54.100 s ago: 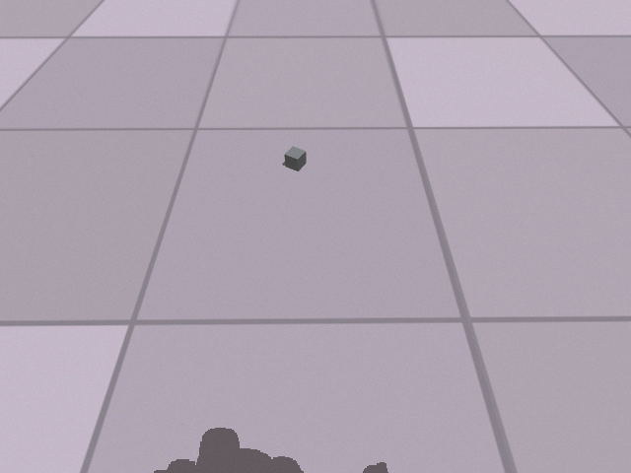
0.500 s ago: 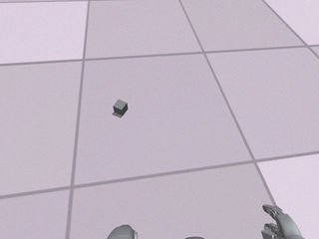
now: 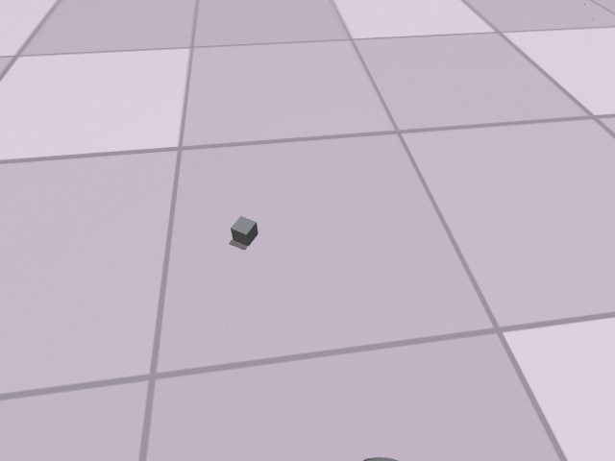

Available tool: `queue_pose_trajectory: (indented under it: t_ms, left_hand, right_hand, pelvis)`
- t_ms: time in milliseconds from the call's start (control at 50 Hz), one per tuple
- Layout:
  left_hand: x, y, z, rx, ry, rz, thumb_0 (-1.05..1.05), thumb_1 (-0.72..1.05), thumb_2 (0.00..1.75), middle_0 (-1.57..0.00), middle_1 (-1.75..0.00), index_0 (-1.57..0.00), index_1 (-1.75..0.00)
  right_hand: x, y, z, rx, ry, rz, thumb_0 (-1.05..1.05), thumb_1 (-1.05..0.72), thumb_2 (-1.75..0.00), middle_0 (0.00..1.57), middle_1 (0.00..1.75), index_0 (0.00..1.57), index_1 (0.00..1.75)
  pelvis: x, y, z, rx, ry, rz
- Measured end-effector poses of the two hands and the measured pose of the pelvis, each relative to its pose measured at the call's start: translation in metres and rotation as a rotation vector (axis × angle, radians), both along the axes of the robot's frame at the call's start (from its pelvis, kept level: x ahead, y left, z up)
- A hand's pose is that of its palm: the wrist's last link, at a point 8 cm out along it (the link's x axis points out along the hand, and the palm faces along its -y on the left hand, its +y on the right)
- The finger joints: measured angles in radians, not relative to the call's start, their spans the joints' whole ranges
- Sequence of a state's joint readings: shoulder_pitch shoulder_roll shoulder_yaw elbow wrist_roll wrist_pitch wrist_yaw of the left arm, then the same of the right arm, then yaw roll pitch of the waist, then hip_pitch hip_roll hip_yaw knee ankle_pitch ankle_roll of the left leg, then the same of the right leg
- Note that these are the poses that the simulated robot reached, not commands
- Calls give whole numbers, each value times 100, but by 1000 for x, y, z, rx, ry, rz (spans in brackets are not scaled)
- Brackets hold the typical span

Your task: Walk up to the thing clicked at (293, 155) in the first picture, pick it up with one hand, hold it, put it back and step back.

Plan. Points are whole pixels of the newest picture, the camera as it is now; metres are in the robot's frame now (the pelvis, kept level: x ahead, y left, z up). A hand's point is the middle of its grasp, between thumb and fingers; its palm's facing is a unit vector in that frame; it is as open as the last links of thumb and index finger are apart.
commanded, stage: step back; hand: left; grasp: from above
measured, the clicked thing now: (244, 231) +1.08 +0.23 -0.73
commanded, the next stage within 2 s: stand in 0.64 s
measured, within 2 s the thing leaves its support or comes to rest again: neither
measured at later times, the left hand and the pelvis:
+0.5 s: hand out of the picture +0.13 +0.26 -0.16, palm faces +0.07 -0.93 -0.36, open 7.4 cm; pelvis +0.05 -0.01 +0.00, yaw +3 degrees
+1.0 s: hand out of the picture +0.13 +0.25 -0.15, palm faces +0.02 -0.94 -0.33, open 7.4 cm; pelvis +0.06 +0.00 +0.01, yaw +2 degrees
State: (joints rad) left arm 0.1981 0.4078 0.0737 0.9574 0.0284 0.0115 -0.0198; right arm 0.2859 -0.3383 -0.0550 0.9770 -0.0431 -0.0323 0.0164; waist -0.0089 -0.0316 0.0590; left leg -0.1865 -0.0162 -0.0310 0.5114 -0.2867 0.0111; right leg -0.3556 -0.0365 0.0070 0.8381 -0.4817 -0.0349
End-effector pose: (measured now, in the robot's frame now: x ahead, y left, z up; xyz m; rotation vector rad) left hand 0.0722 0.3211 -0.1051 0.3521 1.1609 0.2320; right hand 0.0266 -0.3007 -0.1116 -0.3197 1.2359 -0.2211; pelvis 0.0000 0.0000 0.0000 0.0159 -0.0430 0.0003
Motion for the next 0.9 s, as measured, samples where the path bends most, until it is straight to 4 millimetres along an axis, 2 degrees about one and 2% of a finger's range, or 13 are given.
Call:
queue_pose_trajectory:
  t_ms: [60, 140, 260, 360, 500, 720, 820, 900]
  left_hand:
    - [14, -9, 1, 1, -19, -13, 1, 90, 90, -20, -30, -20, -30]
    - [26, -26, -2, 15, -51, -7, 1, 90, 90, -20, -30, -20, -30]
    - [30, -45, 1, -11, -58, 24, 1, 90, 90, -20, -30, -20, -30]
    - [36, -38, -3, -21, -45, 46, 1, 90, 90, -20, -30, -21, -30]
    - [47, -20, -13, -31, -6, 74, 1, 90, 90, -20, -30, -20, -30]
    - [64, -12, -7, -40, 2, 61, 1, 90, 90, -20, -30, -20, -30]
    - [64, -16, -5, -54, 15, 49, 1, 90, 90, -20, -30, -20, -30]
    - [60, -20, -4, -62, 28, 43, 1, 90, 90, -20, -30, -20, -30]
  right_hand:
    - [5, -13, 0, -8, -7, -5, 0, -90, -89, 21, 30, 21, 30]
    - [22, -33, -12, -18, -1, -10, 0, -90, -89, 21, 30, 21, 30]
    - [58, -35, -13, -10, -9, 38, 0, -90, -89, 20, 30, 20, 30]
    - [81, -28, -13, -14, 2, 76, 0, -90, -89, 20, 30, 20, 30]
    - [100, -6, -9, -11, 6, 73, 0, -90, -89, 20, 30, 20, 30]
    - [148, 18, 3, 17, -78, 92, 0, -90, -89, 20, 30, 20, 30]
    - [158, 22, 10, 24, -105, 100, 0, -90, -89, 20, 30, 20, 30]
    - [157, 21, 12, 24, -106, 99, 0, -90, -89, 20, 30, 20, 30]
  pelvis:
    - [4, -9, -1, 0, -1, 2]
    - [12, -22, -10, -24, -11, 12]
    - [25, -26, -5, -6, 0, 36]
    - [35, -20, -6, -9, 14, 55]
    - [50, -8, -5, -7, 17, 46]
    - [60, 2, 4, -18, 14, 44]
    - [60, 3, 9, -17, 10, 41]
    - [59, 3, 12, -15, 8, 40]
